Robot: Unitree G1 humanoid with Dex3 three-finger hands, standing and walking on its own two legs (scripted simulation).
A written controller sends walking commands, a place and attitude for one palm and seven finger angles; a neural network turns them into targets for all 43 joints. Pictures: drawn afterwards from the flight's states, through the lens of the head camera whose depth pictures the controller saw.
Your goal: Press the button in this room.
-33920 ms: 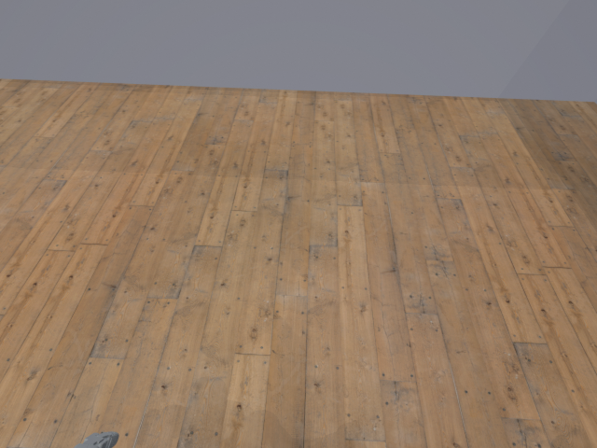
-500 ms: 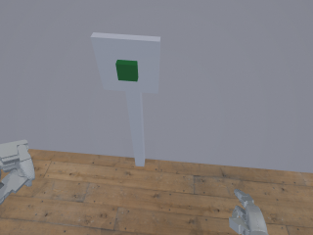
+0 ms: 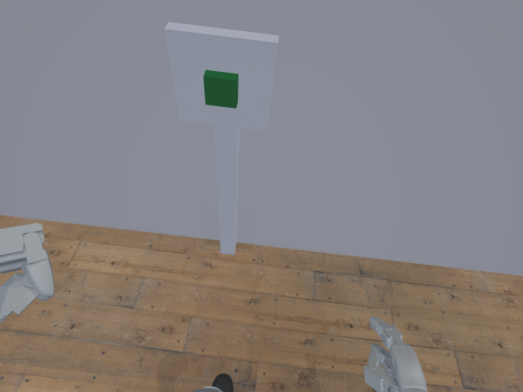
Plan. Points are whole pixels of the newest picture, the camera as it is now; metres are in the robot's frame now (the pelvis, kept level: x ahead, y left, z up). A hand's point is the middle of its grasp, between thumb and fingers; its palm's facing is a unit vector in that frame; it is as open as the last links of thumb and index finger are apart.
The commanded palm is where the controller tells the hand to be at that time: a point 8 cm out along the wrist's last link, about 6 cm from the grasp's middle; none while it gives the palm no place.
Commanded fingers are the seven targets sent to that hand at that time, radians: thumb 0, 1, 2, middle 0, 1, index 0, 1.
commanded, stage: step back with the hand held close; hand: left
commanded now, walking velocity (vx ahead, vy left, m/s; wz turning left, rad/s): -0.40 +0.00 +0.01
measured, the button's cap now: (221, 88) +0.67 +0.14 +0.07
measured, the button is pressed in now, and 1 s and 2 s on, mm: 0 0 0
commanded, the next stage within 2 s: stop stepping back and stand still in 0.26 s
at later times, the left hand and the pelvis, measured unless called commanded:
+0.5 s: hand out of the picture +0.05 +0.22 +0.16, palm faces +0.27 -0.84 -0.47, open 3.1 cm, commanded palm -0.01 +0.27 +0.18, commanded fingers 0.00 0.90 0.90 -1.30 -1.50 -1.30 -1.50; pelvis -0.14 -0.01 +0.00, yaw +0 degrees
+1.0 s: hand out of the picture -0.02 +0.24 +0.17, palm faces +0.40 -0.80 -0.45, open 3.1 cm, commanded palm -0.08 +0.28 +0.18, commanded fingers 0.00 0.90 0.90 -1.30 -1.50 -1.30 -1.50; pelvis -0.20 +0.00 +0.00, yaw +2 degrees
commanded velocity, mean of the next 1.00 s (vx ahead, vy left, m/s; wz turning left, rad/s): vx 0.01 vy -0.01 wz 0.01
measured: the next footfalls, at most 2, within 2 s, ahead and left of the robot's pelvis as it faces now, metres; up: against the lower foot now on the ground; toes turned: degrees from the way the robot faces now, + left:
left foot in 0.24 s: +0.06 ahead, +0.08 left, +0.00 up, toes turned -1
right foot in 0.50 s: -0.13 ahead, -0.09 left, +0.00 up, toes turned +7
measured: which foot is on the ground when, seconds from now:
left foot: down 0.00-0.10, up 0.12-0.22, down 0.24-0.50, up 0.52-0.68, down 0.70-1.00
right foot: down 0.00-0.30, up 0.32-0.48, down 0.50-1.00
